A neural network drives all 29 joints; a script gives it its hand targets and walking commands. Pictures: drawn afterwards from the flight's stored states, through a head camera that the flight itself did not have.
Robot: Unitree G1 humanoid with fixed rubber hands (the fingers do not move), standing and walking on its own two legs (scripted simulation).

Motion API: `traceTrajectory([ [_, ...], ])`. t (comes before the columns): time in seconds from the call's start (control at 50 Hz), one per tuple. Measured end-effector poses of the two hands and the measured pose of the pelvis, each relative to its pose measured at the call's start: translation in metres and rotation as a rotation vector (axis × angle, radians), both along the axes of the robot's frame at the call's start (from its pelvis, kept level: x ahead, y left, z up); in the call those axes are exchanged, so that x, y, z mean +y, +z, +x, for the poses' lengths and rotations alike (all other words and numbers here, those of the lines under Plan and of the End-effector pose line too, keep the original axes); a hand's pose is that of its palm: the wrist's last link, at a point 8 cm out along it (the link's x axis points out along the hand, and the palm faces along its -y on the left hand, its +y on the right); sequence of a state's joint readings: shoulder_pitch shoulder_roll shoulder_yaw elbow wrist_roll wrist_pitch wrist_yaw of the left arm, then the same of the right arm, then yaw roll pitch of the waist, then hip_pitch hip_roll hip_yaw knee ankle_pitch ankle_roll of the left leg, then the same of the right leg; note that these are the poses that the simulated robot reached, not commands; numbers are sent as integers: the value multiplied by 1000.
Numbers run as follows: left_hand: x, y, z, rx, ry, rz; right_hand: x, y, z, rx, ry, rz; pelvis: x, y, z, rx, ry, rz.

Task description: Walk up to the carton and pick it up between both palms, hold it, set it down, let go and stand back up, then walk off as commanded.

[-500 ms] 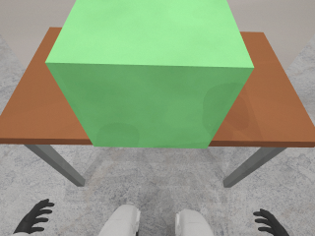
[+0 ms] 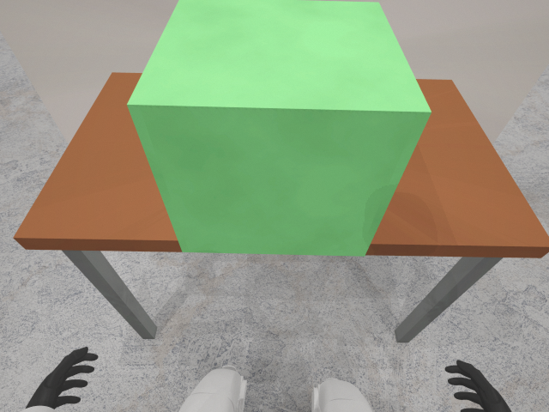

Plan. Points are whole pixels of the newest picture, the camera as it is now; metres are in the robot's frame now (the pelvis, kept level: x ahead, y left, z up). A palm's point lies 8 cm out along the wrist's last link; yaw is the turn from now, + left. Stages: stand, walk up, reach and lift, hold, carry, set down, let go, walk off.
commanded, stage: walk up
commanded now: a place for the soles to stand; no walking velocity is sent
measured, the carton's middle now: (276, 132) +0.50 +0.00 +0.12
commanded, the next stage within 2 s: none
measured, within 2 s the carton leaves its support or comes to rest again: neither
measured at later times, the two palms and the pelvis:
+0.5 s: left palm out of the picture +0.09 +0.33 -0.08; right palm out of the picture +0.09 -0.30 -0.07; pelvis -0.02 +0.01 +0.00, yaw +1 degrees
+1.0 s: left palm out of the picture +0.11 +0.33 -0.07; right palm out of the picture +0.12 -0.30 -0.06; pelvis -0.01 +0.02 +0.00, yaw +1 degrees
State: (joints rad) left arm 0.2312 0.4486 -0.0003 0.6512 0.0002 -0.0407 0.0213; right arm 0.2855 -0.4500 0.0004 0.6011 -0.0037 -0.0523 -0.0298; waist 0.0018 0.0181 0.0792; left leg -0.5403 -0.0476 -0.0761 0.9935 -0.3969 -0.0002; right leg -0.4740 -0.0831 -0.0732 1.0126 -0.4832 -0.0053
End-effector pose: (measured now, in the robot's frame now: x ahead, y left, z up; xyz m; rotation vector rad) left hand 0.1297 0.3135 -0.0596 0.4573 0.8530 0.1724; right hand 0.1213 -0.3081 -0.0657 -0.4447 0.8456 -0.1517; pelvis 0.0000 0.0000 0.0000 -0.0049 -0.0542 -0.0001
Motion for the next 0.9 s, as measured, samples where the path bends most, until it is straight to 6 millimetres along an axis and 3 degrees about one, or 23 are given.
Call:
traceTrajectory([
  [0.24,6,-7,-28,45,15,-19,1,5,-18,19,4,-21,5,2,-18,-15,6,-2],
  [0.44,19,-14,-31,56,22,-27,13,0,-32,63,5,-34,17,-1,-18,-19,11,-18],
  [0.58,9,-18,-41,95,29,-22,6,-2,-21,53,12,-20,6,-1,-21,-18,12,-4],
  [0.9,9,-12,-27,73,24,-14,5,-2,-8,44,15,-18,6,0,-10,0,12,-5],
])
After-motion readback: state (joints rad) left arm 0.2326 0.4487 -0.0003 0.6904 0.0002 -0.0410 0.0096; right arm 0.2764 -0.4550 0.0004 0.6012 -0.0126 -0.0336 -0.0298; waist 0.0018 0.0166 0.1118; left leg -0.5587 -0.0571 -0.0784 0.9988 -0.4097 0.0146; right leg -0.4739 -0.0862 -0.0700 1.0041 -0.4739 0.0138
